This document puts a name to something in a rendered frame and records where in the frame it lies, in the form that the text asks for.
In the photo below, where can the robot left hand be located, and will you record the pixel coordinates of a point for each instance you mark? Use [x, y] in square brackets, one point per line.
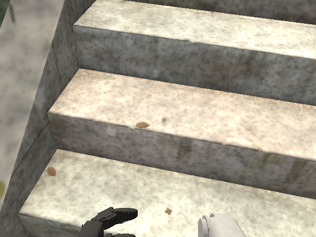
[107, 219]

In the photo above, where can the robot right thigh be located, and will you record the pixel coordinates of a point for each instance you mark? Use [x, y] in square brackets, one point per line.
[219, 225]

